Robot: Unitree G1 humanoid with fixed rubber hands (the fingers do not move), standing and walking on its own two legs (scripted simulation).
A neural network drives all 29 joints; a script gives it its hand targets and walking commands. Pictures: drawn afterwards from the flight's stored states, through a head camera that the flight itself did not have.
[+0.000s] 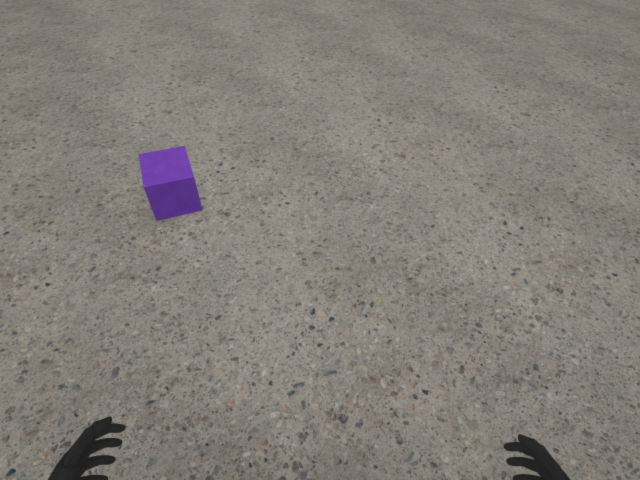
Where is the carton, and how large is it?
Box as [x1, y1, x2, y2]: [139, 146, 201, 220]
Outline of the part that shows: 184,146 139,154 143,186 156,220 201,210 195,182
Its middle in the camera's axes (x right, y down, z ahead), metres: -0.67 -0.24 +1.74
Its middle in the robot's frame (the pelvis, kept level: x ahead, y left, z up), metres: +1.43 +0.65 -0.65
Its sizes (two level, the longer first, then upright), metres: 0.245 0.201 0.191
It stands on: the floor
